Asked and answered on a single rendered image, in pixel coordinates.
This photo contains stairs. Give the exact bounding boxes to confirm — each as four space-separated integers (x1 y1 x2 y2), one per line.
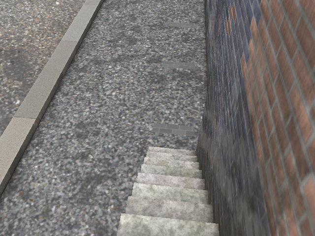
117 147 219 236

